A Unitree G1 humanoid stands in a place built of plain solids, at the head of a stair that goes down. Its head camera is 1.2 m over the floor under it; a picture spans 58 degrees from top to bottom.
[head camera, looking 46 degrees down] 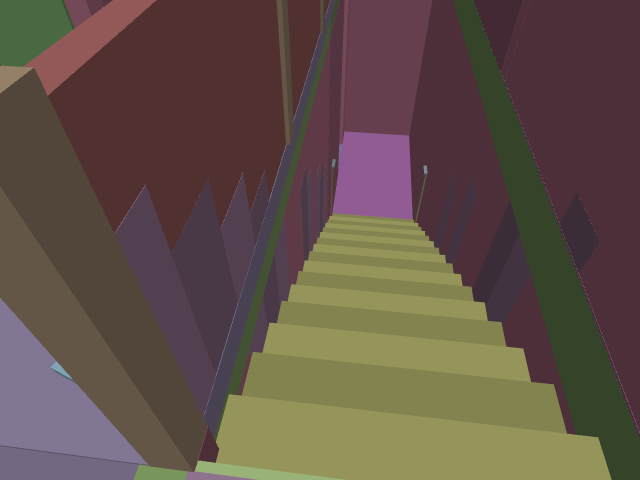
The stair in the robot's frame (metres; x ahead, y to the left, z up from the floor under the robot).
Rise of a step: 0.18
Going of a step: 0.26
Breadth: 1.17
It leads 7 degrees to the right of straight ahead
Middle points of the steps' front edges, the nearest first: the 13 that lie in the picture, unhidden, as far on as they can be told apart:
0.56 -0.28 -0.18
0.82 -0.31 -0.36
1.08 -0.34 -0.54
1.34 -0.37 -0.73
1.59 -0.40 -0.91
1.85 -0.43 -1.09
2.11 -0.46 -1.27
2.37 -0.49 -1.46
2.63 -0.52 -1.64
2.89 -0.55 -1.82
3.15 -0.59 -2.00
3.40 -0.62 -2.19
3.66 -0.65 -2.37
